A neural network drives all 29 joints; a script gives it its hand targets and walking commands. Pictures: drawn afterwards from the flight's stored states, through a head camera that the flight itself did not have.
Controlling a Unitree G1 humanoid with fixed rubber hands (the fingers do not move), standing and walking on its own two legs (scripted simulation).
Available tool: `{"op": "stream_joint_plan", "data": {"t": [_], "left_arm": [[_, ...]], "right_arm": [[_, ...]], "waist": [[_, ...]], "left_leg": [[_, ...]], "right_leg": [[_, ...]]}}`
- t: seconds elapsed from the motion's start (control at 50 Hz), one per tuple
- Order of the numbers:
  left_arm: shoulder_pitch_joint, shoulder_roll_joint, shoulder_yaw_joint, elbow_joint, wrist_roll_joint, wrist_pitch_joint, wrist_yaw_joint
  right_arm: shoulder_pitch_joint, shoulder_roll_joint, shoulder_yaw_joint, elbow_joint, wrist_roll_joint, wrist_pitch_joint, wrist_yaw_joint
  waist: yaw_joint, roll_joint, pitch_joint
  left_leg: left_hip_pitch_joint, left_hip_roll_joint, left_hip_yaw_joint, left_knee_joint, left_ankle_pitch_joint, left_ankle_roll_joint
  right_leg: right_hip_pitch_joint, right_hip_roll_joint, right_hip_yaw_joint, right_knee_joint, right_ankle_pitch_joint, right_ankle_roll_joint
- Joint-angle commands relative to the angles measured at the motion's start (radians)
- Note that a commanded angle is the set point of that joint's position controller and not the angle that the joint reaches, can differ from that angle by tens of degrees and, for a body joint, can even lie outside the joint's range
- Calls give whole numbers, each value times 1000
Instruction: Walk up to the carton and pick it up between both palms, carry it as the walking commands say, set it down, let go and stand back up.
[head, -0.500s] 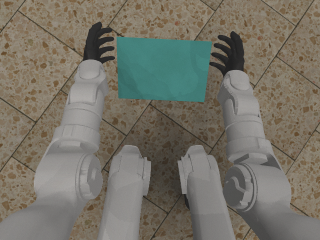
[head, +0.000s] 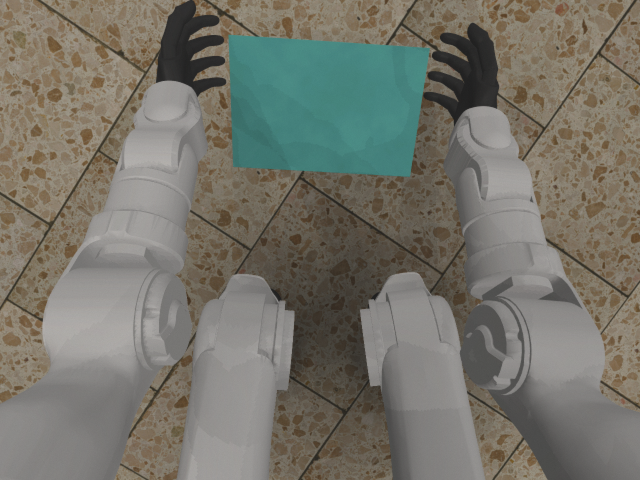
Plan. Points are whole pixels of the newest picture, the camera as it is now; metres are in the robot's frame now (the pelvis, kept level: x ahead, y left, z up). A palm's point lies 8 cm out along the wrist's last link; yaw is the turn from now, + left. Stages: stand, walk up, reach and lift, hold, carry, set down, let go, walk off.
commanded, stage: set down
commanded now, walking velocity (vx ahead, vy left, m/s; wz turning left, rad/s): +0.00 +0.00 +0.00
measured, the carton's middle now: (324, 105) +0.53 +0.01 -0.27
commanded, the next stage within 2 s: none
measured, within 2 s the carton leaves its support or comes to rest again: rests again in 1.68 s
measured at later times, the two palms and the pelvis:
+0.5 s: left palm (184, 95) +0.52 +0.17 -0.18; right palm (460, 110) +0.50 -0.15 -0.18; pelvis +0.00 +0.00 -0.02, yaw +0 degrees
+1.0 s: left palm (186, 90) +0.52 +0.17 -0.19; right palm (461, 104) +0.51 -0.15 -0.19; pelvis +0.00 +0.00 -0.03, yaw -1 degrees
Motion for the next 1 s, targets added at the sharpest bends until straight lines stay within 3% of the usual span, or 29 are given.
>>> {"op": "stream_joint_plan", "data": {"t": [0.0,0.26,0.56,0.98], "left_arm": [[-502,-805,-294,-77,-56,-35,-262],[-532,-760,-358,-98,-117,-78,-264],[-544,-724,-273,13,-74,-63,-277],[-454,-672,-196,85,-7,-46,-294]], "right_arm": [[-616,796,417,-50,76,-32,255],[-608,773,427,-15,117,-75,235],[-649,718,351,65,99,-67,258],[-563,658,260,151,43,-56,286]], "waist": [[19,-52,-979],[12,-28,-913],[23,-21,-737],[22,-13,-634]], "left_leg": [[494,-12,88,-133,273,27],[490,-5,72,-51,369,30],[427,8,63,-55,226,49],[388,16,40,-56,231,55]], "right_leg": [[437,-4,-130,-141,272,-44],[457,4,-109,-61,385,-54],[353,0,-102,-56,228,-70],[270,-10,-95,-41,220,-78]]}}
